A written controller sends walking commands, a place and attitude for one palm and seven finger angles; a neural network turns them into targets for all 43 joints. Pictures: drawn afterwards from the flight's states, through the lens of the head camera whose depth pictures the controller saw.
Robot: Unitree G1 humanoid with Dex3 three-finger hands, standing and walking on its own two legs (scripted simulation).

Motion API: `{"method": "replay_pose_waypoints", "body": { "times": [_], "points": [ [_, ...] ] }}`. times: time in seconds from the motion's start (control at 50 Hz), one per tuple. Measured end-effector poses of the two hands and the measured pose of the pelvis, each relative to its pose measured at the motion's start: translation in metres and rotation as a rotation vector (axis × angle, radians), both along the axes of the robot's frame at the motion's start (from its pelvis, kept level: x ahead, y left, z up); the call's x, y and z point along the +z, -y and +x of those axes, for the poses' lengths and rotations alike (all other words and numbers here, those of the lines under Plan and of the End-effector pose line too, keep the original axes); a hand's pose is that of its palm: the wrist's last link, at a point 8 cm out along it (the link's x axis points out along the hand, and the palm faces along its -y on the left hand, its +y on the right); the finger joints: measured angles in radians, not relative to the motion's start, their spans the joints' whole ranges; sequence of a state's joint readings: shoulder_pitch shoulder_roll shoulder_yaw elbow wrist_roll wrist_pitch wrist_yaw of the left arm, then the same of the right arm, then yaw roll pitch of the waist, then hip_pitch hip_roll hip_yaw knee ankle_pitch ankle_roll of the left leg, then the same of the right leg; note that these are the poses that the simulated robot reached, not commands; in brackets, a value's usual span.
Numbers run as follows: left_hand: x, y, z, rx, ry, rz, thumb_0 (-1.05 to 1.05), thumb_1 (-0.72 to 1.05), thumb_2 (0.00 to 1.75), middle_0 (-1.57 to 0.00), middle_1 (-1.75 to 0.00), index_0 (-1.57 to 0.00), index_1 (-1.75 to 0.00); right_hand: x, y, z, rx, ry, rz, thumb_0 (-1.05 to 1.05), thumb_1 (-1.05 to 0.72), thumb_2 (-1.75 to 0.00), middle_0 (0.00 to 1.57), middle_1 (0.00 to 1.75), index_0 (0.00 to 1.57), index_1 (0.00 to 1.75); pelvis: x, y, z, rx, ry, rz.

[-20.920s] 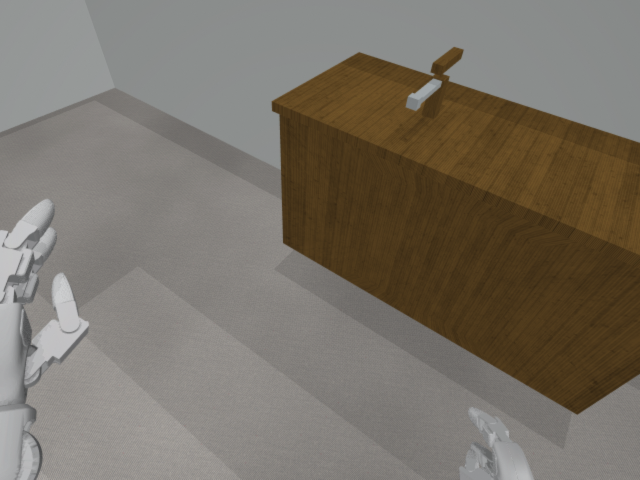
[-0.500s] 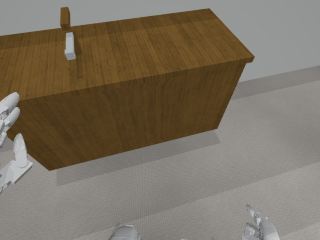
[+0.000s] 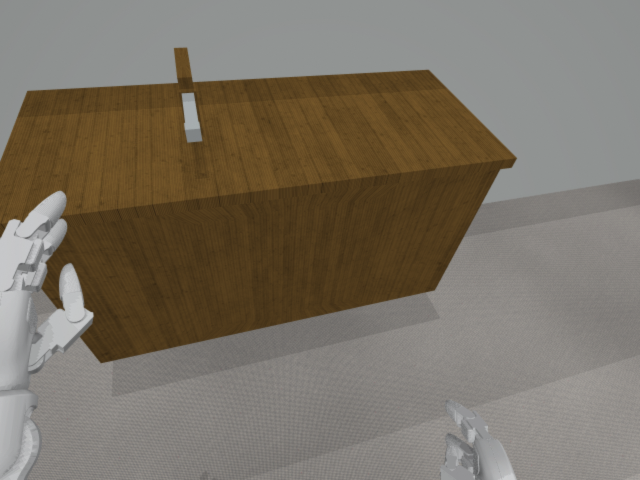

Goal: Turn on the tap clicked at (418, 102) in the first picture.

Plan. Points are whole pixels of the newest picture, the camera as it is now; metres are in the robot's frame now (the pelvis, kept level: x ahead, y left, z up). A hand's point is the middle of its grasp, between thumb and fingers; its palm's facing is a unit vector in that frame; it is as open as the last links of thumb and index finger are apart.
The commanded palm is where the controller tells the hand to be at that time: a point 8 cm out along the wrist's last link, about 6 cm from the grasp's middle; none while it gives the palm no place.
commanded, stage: shuffle to correct the standing spot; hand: left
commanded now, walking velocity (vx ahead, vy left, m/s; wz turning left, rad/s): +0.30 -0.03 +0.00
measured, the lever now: (193, 132) +0.68 +0.31 +0.04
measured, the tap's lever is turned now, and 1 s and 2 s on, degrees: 0 0 0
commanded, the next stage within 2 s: come to a stop and stand still in 1.80 s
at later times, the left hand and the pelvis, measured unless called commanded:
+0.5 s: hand (100, 247) +0.28 +0.26 +0.17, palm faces +0.39 -0.87 -0.29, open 7.4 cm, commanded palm +0.22 +0.30 +0.18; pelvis +0.05 +0.02 -0.02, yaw -3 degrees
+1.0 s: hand (181, 184) +0.37 +0.21 +0.18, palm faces +0.40 -0.84 -0.38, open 7.4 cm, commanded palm +0.31 +0.25 +0.18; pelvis +0.14 -0.03 -0.01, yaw -1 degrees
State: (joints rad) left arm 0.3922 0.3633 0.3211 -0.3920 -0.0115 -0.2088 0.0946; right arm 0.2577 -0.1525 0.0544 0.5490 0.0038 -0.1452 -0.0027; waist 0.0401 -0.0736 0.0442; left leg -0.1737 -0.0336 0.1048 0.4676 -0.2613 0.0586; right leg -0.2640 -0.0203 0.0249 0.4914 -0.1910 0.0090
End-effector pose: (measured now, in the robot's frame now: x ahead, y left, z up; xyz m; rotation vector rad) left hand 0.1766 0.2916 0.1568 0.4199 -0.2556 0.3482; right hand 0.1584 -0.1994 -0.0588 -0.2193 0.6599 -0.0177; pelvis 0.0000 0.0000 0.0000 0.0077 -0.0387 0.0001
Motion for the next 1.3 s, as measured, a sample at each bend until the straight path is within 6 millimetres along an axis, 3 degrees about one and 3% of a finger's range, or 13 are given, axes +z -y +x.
{"method": "replay_pose_waypoints", "body": {
  "times": [0.08, 0.16, 0.28, 0.4, 0.52, 0.62, 0.7, 0.8, 0.88, 0.94, 1.04, 1.12, 1.3],
  "points": [
    [0.023, -0.018, 0.001, 0.045, 0.124, 0.016, 0.01, 0.89, 0.9, -0.21, -0.3, -0.21, -0.3, 0.0, -0.013, 0.001, 0.035, -0.001, -0.01, 0.02, -0.9, -0.9, 0.21, 0.3, 0.2, 0.3, -0.001, -0.007, 0.0, -0.001, 0.01, -0.009],
    [0.039, -0.015, 0.008, 0.034, 0.205, 0.019, 0.01, 0.89, 0.9, -0.21, -0.3, -0.21, -0.3, 0.0, -0.017, 0.007, 0.032, 0.008, 0.002, 0.02, -0.9, -0.9, 0.21, 0.3, 0.2, 0.3, 0.0, -0.012, 0.008, -0.011, 0.004, -0.018],
    [0.025, 0.0, 0.034, -0.026, 0.126, 0.016, 0.01, 0.89, 0.9, -0.2, -0.3, -0.2, -0.3, -0.008, -0.007, 0.018, -0.013, 0.007, 0.007, 0.02, -0.9, -0.9, 0.21, 0.3, 0.2, 0.3, -0.005, -0.014, 0.019, -0.012, -0.007, -0.038],
    [0.007, -0.005, 0.046, -0.046, 0.078, -0.003, 0.01, 0.89, 0.9, -0.21, -0.3, -0.21, -0.3, -0.009, 0.012, 0.022, -0.077, -0.04, -0.056, 0.02, -0.9, -0.9, 0.21, 0.3, 0.2, 0.3, -0.011, -0.015, 0.033, -0.037, -0.027, -0.045],
    [0.02, -0.012, 0.071, -0.059, 0.17, 0.011, 0.01, 0.89, 0.9, -0.21, -0.3, -0.21, -0.3, -0.011, 0.017, 0.03, -0.123, -0.06, -0.098, 0.02, -0.91, -0.9, 0.2, 0.3, 0.2, 0.3, -0.014, -0.025, 0.052, -0.055, 0.003, -0.021],
    [0.041, -0.003, 0.098, -0.104, 0.16, 0.067, 0.01, 0.89, 0.9, -0.21, -0.3, -0.21, -0.3, -0.006, 0.007, 0.039, -0.143, -0.084, -0.028, 0.02, -0.91, -0.9, 0.2, 0.3, 0.2, 0.3, 0.001, -0.022, 0.072, -0.043, -0.008, -0.036],
    [0.041, 0.009, 0.114, -0.131, 0.093, 0.117, 0.01, 0.89, 0.9, -0.21, -0.3, -0.21, -0.3, -0.008, 0.007, 0.049, -0.148, -0.101, 0.005, 0.02, -0.9, -0.9, 0.21, 0.3, 0.2, 0.3, 0.005, -0.016, 0.09, -0.057, -0.019, -0.039],
    [0.032, 0.023, 0.133, -0.112, 0.014, 0.174, 0.01, 0.89, 0.9, -0.21, -0.3, -0.21, -0.3, -0.026, 0.021, 0.074, -0.145, -0.113, 0.019, 0.01, -0.9, -0.9, 0.21, 0.3, 0.2, 0.3, -0.005, 0.0, 0.118, -0.061, -0.012, -0.034],
    [0.028, 0.033, 0.145, -0.07, 0.092, 0.186, 0.01, 0.89, 0.9, -0.21, -0.3, -0.21, -0.3, -0.049, 0.041, 0.107, -0.106, -0.126, -0.006, 0.02, -0.9, -0.9, 0.21, 0.3, 0.2, 0.3, -0.024, 0.015, 0.13, -0.024, 0.005, -0.041],
    [0.031, 0.038, 0.149, -0.051, 0.15, 0.136, 0.01, 0.89, 0.9, -0.21, -0.3, -0.22, -0.3, -0.042, 0.053, 0.128, -0.084, -0.127, -0.034, 0.02, -0.9, -0.9, 0.21, 0.3, 0.2, 0.3, -0.022, 0.022, 0.135, -0.022, 0.016, -0.032],
    [0.038, 0.044, 0.154, -0.049, 0.17, 0.092, 0.01, 0.89, 0.9, -0.21, -0.3, -0.21, -0.3, -0.012, 0.063, 0.158, -0.068, -0.079, -0.081, 0.02, -0.91, -0.9, 0.2, 0.3, 0.2, 0.3, -0.009, 0.03, 0.151, -0.013, -0.007, -0.007],
    [0.039, 0.037, 0.163, -0.029, 0.183, 0.066, 0.01, 0.89, 0.9, -0.21, -0.3, -0.21, -0.3, 0.003, 0.063, 0.178, -0.066, -0.028, -0.125, 0.02, -0.91, -0.9, 0.2, 0.3, 0.2, 0.3, -0.007, 0.027, 0.171, -0.005, -0.013, -0.001],
    [0.028, 0.018, 0.208, 0.063, 0.155, 0.038, 0.01, 0.89, 0.9, -0.21, -0.3, -0.21, -0.3, -0.009, 0.037, 0.216, -0.072, 0.007, -0.04, 0.01, -0.91, -0.9, 0.2, 0.3, 0.2, 0.3, -0.011, 0.023, 0.211, 0.014, 0.009, -0.005]
  ]
}}
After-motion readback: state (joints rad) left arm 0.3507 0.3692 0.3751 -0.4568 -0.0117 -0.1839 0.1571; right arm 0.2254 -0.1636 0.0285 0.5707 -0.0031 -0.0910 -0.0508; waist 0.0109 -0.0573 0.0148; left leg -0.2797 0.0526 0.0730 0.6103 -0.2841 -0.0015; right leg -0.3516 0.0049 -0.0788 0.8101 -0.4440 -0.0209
